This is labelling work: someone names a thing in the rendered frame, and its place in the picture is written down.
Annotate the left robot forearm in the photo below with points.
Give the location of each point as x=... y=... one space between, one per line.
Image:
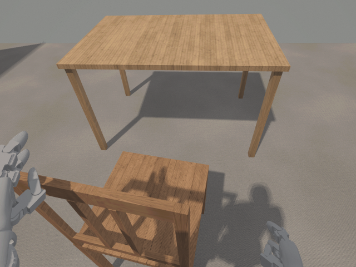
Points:
x=8 y=254

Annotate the chair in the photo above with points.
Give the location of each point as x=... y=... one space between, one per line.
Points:
x=148 y=211

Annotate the robot left hand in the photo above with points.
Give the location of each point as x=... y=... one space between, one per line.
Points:
x=12 y=161

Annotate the robot right hand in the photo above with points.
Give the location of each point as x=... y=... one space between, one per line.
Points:
x=285 y=254

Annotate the table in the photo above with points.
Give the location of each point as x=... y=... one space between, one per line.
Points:
x=190 y=42

